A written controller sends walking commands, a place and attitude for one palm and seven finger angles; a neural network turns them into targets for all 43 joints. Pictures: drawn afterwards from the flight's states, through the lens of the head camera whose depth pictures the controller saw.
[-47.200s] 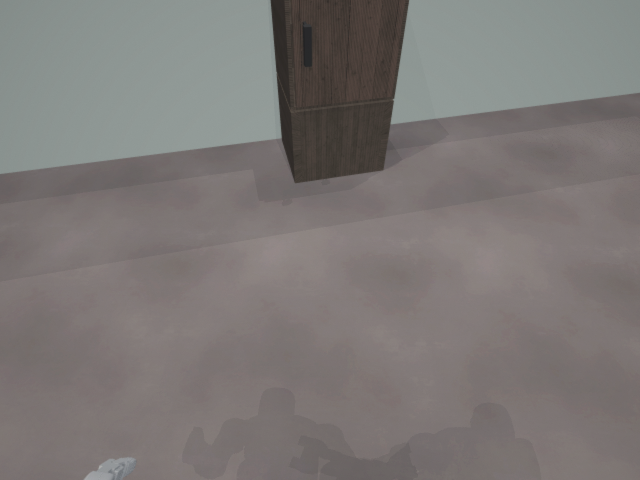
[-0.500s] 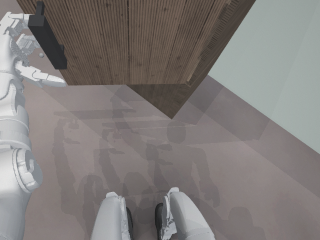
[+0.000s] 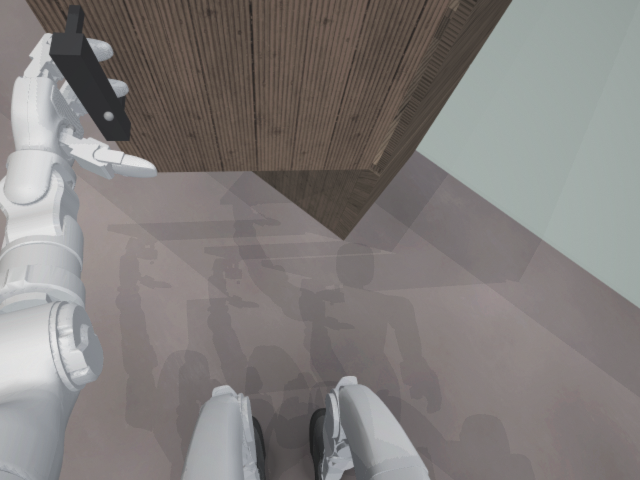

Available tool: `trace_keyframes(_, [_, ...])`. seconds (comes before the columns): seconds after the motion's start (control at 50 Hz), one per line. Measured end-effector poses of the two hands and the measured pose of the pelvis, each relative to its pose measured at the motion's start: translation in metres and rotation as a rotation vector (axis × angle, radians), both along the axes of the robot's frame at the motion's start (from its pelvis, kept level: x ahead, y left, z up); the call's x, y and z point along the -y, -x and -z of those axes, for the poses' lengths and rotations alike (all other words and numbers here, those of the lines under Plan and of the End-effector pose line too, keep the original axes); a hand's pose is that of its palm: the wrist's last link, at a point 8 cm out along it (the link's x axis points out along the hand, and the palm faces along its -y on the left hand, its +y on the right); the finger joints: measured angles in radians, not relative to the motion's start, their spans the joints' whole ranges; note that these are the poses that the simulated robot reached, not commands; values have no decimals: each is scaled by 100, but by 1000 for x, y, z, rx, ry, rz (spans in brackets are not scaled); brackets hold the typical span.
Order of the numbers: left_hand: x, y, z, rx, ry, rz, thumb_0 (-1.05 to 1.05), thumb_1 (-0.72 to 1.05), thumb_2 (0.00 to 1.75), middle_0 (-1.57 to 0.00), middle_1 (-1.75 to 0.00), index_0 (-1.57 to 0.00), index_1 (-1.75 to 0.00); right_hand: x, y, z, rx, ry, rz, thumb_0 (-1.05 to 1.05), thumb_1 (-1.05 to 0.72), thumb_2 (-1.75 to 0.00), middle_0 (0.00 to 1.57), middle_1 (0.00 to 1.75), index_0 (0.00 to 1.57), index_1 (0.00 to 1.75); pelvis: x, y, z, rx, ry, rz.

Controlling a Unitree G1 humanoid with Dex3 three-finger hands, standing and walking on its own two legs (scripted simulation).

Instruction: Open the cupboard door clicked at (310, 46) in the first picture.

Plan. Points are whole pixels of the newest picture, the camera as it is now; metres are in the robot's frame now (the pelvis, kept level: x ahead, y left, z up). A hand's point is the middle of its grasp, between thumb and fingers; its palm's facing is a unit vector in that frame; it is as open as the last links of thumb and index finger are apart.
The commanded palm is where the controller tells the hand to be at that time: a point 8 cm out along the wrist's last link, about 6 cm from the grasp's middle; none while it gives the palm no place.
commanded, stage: slide the fingers in behind the handle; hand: left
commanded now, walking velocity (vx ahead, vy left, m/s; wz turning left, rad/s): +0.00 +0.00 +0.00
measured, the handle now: (98, 78) +0.58 +0.21 +0.04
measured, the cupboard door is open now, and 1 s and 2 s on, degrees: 42 43 62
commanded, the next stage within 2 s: close the thumb around the handle in 0.44 s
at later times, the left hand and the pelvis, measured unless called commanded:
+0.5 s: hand (115, 114) +0.52 +0.19 +0.05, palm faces +0.02 -1.00 -0.03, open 14.1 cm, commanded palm +0.50 +0.22 +0.04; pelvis +0.00 +0.00 +0.00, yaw +0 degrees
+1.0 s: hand (114, 115) +0.52 +0.19 +0.05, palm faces +0.02 -1.00 -0.03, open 8.5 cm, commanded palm +0.50 +0.22 +0.04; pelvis +0.00 +0.00 +0.01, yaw +0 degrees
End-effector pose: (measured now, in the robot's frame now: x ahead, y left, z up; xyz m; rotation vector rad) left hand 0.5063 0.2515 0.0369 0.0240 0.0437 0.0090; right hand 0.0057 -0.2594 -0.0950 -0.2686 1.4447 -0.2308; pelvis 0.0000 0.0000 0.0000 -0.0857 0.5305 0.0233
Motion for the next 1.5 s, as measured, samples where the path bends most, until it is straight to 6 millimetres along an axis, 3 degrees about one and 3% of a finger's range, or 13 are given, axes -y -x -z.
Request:
trace_keyframes(0.1, [10, 1, -5, 17, 10, 13, -1, -50, 30, -30, -120, -30, -121, -3, 1, 0, -6, -14, 6, 1, -91, -90, 20, 30, 20, 30, 0, -1, -2, 7, -3, 1])
trace_keyframes(0.64, [11, 6, -10, 20, -5, -10, -1, -47, 32, -31, -121, -27, -120, 2, 5, 0, -6, -13, 2, 1, -91, -90, 20, 30, 20, 30, 0, 3, -3, 17, -10, -2])
trace_keyframes(0.8, [11, 7, -10, 18, -6, -14, -1, -20, 43, -32, -123, -29, -123, 2, 4, 0, -7, -16, 3, 1, -91, -90, 20, 30, 20, 30, 1, 1, -3, 18, -10, -2])
trace_keyframes(1.14, [9, 6, -10, 19, -2, -4, 1, 66, 80, -38, -133, -36, -132, 0, -6, -1, 6, -18, 0, 1, -91, -90, 20, 30, 20, 30, 0, -4, -6, 18, -10, -2])
trace_keyframes(1.5, [9, 9, -10, 20, 5, 0, 1, 67, 77, -35, -135, -34, -135, -2, -6, -2, 22, -19, 15, 1, -91, -90, 20, 30, 20, 30, -1, -3, -6, 25, -12, 9])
